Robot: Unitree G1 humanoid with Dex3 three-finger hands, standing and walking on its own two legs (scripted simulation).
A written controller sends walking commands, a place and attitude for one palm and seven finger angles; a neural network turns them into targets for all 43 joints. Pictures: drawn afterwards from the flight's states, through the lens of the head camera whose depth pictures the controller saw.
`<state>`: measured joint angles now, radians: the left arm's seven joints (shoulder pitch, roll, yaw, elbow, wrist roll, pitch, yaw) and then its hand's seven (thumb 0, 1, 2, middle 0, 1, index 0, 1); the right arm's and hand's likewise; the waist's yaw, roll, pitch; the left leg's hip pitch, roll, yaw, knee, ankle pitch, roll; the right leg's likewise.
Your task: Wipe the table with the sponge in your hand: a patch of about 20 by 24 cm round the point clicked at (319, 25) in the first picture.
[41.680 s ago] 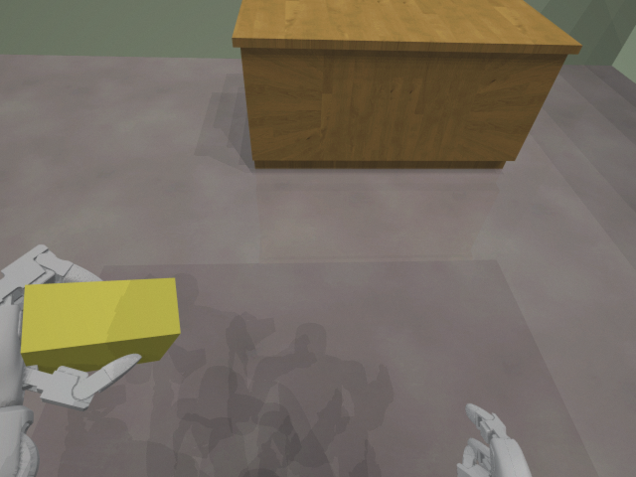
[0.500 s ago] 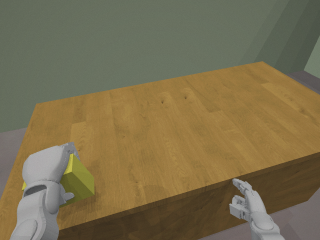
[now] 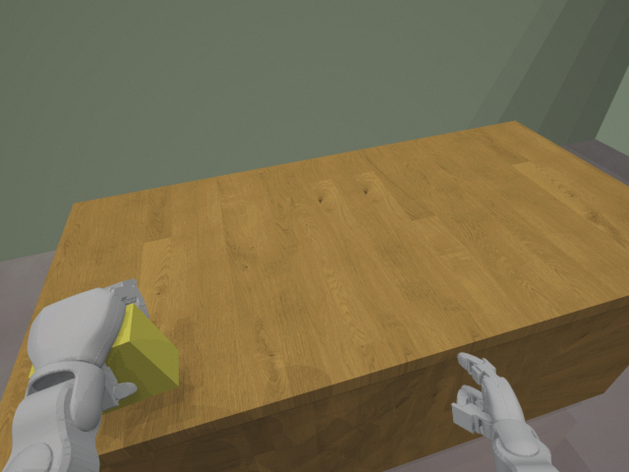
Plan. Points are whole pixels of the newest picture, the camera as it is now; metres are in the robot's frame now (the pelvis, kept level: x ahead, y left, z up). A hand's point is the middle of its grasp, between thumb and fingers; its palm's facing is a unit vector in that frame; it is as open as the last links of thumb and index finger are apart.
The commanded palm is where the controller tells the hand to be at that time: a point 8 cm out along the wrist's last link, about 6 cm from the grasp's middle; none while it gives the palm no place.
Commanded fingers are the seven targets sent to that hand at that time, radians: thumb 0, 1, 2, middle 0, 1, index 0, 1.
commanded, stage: bring the sponge back beside the body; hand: left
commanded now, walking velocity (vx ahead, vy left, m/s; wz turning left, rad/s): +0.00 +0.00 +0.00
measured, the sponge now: (121, 369) +0.18 +0.29 +0.07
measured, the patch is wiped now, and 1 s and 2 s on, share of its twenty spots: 1.00 1.00 1.00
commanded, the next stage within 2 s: step back with the hand held close in 0.40 s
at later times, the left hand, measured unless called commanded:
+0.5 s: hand (110, 348) +0.19 +0.28 +0.11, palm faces +0.13 -0.14 -0.98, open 9.8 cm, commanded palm +0.16 +0.28 +0.17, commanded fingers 0.00 0.10 1.30 -1.20 -1.60 -1.20 -1.60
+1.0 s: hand (112, 321) +0.20 +0.27 +0.15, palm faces +0.37 -0.82 -0.44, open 9.8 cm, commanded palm +0.15 +0.30 +0.17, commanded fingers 0.00 0.10 1.30 -1.20 -1.60 -1.20 -1.60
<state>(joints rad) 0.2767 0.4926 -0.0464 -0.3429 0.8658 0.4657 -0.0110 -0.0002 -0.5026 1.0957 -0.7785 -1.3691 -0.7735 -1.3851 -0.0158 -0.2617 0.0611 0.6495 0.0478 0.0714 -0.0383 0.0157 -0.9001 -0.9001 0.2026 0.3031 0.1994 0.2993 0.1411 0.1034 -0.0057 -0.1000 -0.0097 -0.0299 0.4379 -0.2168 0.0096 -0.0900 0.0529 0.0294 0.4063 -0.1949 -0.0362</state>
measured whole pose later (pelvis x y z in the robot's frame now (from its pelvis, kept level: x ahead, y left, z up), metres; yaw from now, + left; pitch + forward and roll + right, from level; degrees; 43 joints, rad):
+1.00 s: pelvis -0.01 +0.02 -0.01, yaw +0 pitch +2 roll -1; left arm 0.53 0.44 0.38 -0.55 -0.06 -0.07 0.14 0.00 -0.50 1.09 -0.78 -1.37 -0.77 -1.39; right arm 0.25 -0.24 0.00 0.59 0.02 0.01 -0.08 0.02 -0.90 -0.90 0.20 0.30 0.20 0.30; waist -0.02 -0.01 -0.04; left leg -0.39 -0.04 -0.06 0.63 -0.27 0.03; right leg -0.37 0.05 0.03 0.58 -0.24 -0.01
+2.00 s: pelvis -0.20 -0.01 -0.01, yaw +0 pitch +2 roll -1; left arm 0.50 0.38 0.30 -0.60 -0.03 -0.17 0.12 0.00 -0.50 1.09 -0.78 -1.37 -0.77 -1.39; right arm 0.18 -0.17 0.02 0.59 0.01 -0.05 -0.04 0.02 -0.90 -0.90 0.21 0.30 0.20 0.30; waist -0.02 -0.04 -0.05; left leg -0.55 0.00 -0.03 1.11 -0.43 -0.04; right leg -0.37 0.04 0.02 0.52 -0.18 -0.01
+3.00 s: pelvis -0.49 -0.03 -0.02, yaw +0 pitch +0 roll +0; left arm 0.43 0.39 0.36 -0.43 -0.05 -0.14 0.12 -0.01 -0.50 1.09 -0.78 -1.37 -0.77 -1.39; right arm 0.32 -0.18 0.05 0.66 0.03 -0.13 -0.03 0.01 -0.90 -0.90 0.20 0.30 0.20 0.30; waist -0.04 0.01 -0.10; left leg -0.26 0.02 0.06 0.66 -0.38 0.01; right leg -0.42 -0.02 -0.06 0.77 -0.34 -0.01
